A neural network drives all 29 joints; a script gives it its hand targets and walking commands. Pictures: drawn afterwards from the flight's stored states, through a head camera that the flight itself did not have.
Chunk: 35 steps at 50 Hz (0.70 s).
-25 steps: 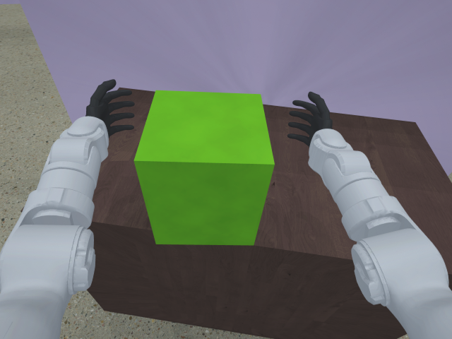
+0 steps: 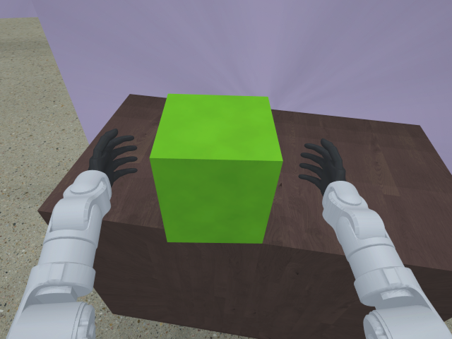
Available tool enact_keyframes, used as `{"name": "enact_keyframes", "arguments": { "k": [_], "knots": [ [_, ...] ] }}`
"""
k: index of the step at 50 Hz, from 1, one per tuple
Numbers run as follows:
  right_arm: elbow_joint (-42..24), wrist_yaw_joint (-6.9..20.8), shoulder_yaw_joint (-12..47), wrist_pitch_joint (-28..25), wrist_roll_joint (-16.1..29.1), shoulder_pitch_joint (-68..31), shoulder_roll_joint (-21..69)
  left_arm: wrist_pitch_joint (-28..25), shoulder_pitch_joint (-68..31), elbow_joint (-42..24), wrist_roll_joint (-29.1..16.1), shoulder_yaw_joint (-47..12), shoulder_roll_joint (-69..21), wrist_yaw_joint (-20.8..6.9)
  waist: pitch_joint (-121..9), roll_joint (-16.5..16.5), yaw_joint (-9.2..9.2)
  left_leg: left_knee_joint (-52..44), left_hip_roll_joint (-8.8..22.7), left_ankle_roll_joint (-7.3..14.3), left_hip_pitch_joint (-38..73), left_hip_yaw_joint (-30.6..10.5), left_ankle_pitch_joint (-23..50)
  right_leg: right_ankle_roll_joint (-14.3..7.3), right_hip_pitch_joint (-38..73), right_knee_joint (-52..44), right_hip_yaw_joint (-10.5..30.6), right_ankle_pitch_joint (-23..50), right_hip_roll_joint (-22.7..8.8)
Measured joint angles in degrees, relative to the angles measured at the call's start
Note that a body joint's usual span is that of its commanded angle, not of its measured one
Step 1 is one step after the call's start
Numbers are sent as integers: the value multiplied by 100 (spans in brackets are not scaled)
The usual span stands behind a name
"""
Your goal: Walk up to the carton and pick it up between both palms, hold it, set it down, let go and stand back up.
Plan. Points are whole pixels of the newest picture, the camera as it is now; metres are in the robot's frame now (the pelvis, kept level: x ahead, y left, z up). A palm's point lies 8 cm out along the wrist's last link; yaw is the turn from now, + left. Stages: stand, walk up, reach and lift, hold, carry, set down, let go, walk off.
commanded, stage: set down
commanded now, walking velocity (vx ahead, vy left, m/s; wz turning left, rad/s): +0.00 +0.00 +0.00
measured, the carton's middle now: (216, 170) +0.46 +0.04 +0.06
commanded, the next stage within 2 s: let go in 1.84 s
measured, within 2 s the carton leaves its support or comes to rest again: neither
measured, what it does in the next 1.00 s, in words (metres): stands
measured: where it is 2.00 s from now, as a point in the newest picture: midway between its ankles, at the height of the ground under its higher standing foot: outside the picture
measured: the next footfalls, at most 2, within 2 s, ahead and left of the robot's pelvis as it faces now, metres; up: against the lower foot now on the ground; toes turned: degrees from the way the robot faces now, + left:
none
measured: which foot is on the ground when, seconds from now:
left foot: down 0.00-1.00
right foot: down 0.00-1.00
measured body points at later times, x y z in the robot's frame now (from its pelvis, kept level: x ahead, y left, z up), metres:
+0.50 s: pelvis +0.01 +0.00 +0.00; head +0.00 +0.01 +0.45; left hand +0.31 +0.23 +0.05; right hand +0.32 -0.18 +0.05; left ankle +0.03 +0.11 -0.75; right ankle +0.01 -0.12 -0.75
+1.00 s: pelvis +0.03 +0.00 +0.00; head +0.03 +0.01 +0.45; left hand +0.25 +0.24 +0.00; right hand +0.27 -0.19 +0.00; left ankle +0.03 +0.11 -0.75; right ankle +0.01 -0.12 -0.75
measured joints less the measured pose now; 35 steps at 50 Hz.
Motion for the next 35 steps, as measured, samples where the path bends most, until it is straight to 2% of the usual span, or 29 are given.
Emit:
{"name": "enact_keyframes", "arguments": {
  "k": [8, 17, 35],
  "knots": [
    [-571, 48, -111, -304, -298, 924, 291, -148, 897, -611, 153, -14, -291, 7, 218, -16, 65, 55, -13, 9, 199, 9, -68, 13, 195, 58, 13, -66, -13],
    [-1314, 146, -147, -644, -497, 1768, 345, -544, 1868, -1341, -1, -164, -400, 68, 311, 35, 162, 42, -23, 13, 159, 56, -64, 17, 96, 133, 63, -91, -23],
    [-1949, 300, 87, -1360, -788, 3666, 571, -1958, 3542, -1478, -133, -514, -367, -59, 178, 9, 260, -116, -54, -11, 450, 33, -152, -2, 362, 47, 64, -229, -41]
  ]
}}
